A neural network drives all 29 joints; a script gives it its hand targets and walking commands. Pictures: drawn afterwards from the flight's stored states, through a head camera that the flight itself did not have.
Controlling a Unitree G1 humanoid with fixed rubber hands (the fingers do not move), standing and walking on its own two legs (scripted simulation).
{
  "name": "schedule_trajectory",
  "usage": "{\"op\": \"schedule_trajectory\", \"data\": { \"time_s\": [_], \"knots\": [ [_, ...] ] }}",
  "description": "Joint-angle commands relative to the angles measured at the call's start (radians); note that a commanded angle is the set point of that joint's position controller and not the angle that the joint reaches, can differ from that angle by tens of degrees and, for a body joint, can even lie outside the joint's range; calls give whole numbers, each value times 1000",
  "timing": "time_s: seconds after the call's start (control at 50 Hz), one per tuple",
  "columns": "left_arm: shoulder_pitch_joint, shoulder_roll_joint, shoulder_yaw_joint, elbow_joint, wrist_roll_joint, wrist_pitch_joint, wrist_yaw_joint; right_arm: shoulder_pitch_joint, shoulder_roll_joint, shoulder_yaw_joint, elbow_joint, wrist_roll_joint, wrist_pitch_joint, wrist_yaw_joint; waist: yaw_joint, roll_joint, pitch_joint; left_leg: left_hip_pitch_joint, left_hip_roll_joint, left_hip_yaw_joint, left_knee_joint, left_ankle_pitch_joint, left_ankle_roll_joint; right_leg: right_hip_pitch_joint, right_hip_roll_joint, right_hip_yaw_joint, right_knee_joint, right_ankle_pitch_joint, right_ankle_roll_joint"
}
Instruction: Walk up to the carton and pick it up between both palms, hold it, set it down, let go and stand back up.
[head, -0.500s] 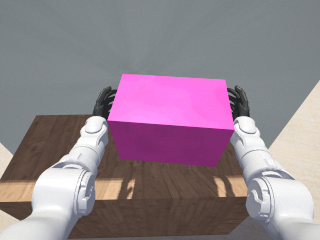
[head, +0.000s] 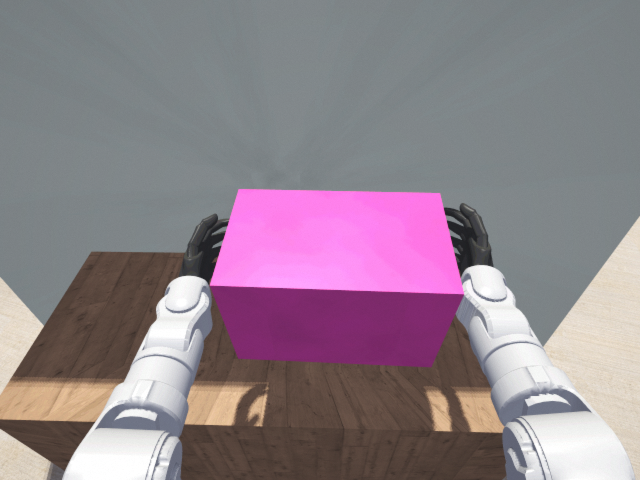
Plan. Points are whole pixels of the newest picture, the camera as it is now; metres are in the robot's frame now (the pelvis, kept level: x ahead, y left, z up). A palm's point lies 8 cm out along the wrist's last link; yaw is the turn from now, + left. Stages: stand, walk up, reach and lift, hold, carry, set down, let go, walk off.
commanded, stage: reach and lift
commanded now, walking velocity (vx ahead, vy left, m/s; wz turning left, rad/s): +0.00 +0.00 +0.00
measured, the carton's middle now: (335, 278) +0.39 -0.02 +0.06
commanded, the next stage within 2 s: hold in 1.50 s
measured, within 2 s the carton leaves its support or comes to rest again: neither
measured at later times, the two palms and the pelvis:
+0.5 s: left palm (156, 273) +0.35 +0.19 +0.14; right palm (464, 250) +0.36 -0.17 +0.14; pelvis -0.02 +0.00 +0.00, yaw +0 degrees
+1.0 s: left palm (150, 266) +0.34 +0.19 +0.16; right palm (467, 245) +0.35 -0.17 +0.15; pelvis -0.02 +0.01 +0.00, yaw +0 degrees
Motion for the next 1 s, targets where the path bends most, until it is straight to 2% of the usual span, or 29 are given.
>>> {"op": "schedule_trajectory", "data": {
  "time_s": [0.0, 0.04, 0.1, 0.14, 0.18, 0.22, 0.26, 0.32, 0.38, 0.48, 0.54, 0.6, 0.66, 0.7, 0.78, 0.82, 0.86, 0.88, 0.94, 0.98],
  "knots": [
    [-790, -633, -310, -422, 20, -19, -130, -668, 744, 382, -384, -1, 12, 154, -8, -51, -463, 515, -26, -123, 48, 331, -19, 31, -21, 92, -22, 493, 81],
    [-783, -631, -289, -444, 32, 24, -138, -676, 745, 382, -407, 4, 37, 145, 4, -62, -439, 513, -30, -115, 32, 303, -14, 54, -22, 92, -31, 471, 85],
    [-685, -611, -227, -418, 67, 105, -167, -681, 736, 388, -461, 2, 71, 126, 22, -101, -374, 485, -42, -105, 5, 243, 7, 128, -37, 99, -37, 523, 105],
    [-690, -599, -197, -447, 84, 142, -180, -708, 734, 388, -487, 2, 87, 118, 37, -112, -351, 464, -45, -97, -18, 208, 11, 152, -36, 94, -34, 513, 115],
    [-713, -609, -213, -518, 84, 168, -182, -718, 736, 378, -515, -1, 93, 121, 30, -86, -388, 503, -43, -89, -17, 232, -2, 150, -28, 86, -38, 494, 108],
    [-685, -611, -208, -535, 98, 205, -182, -715, 720, 359, -539, -16, 100, 124, 26, -82, -366, 547, -38, -84, -17, 240, -6, 127, -21, 76, -57, 455, 102],
    [-703, -599, -197, -543, 115, 233, -191, -702, 700, 308, -498, -51, 111, 129, 5, -77, -314, 550, -35, -74, -35, 184, -9, 91, -19, 67, -76, 353, 96],
    [-672, -610, -217, -589, 128, 263, -194, -694, 684, 294, -516, -67, 100, 139, 1, -47, -340, 608, -30, -66, -24, 234, -22, 99, -11, 53, -84, 343, 84],
    [-633, -590, -189, -570, 156, 301, -203, -709, 649, 268, -515, -83, 97, 148, 5, -54, -283, 600, -28, -56, -36, 187, -18, 83, -10, 40, -102, 272, 81],
    [-649, -607, -258, -696, 151, 349, -196, -718, 634, 270, -542, -69, 88, 162, -13, 6, -321, 662, -21, -55, -28, 222, -41, 70, -1, 20, -101, 243, 66],
    [-621, -597, -253, -673, 164, 388, -193, -724, 606, 234, -515, -82, 94, 170, -19, 5, -244, 649, -13, -54, -44, 137, -32, 17, -3, 10, -120, 131, 57],
    [-612, -602, -270, -717, 160, 412, -187, -753, 593, 244, -562, -65, 87, 180, -7, 18, -282, 657, -9, -55, -41, 142, -36, 23, 2, -1, -111, 128, 52],
    [-580, -594, -277, -742, 164, 435, -176, -756, 588, 268, -583, -49, 90, 186, 3, 2, -295, 688, -5, -56, -37, 172, -31, 24, 8, -4, -113, 138, 50],
    [-583, -582, -266, -727, 171, 452, -175, -771, 578, 254, -569, -51, 99, 189, 6, -10, -255, 668, -2, -53, -55, 117, -22, 11, 6, -6, -120, 87, 49],
    [-595, -588, -279, -744, 170, 481, -164, -786, 553, 226, -558, -56, 103, 203, 2, 6, -250, 669, 12, -61, -75, 34, -19, -7, 8, -14, -118, 29, 39],
    [-588, -592, -276, -757, 172, 493, -163, -786, 557, 226, -559, -54, 104, 207, 2, -3, -249, 666, 12, -56, -75, 41, -14, 2, 8, -15, -115, 43, 42],
    [-581, -593, -299, -805, 160, 495, -161, -775, 562, 248, -585, -38, 103, 206, -1, 3, -287, 698, 11, -58, -56, 124, -22, 19, 14, -16, -108, 100, 41],
    [-554, -588, -296, -794, 170, 506, -161, -753, 550, 250, -573, -32, 109, 205, -2, 18, -275, 714, 10, -57, -51, 149, -27, 20, 13, -14, -113, 106, 38],
    [-555, -579, -286, -799, 169, 523, -171, -776, 552, 253, -598, -28, 117, 202, -6, -5, -247, 683, 6, -51, -59, 123, -18, 26, 9, -13, -119, 96, 44],
    [-549, -580, -309, -832, 157, 523, -171, -762, 555, 271, -627, -16, 118, 197, -11, 9, -293, 712, 4, -54, -42, 183, -26, 44, 13, -12, -111, 139, 43]
  ]
}}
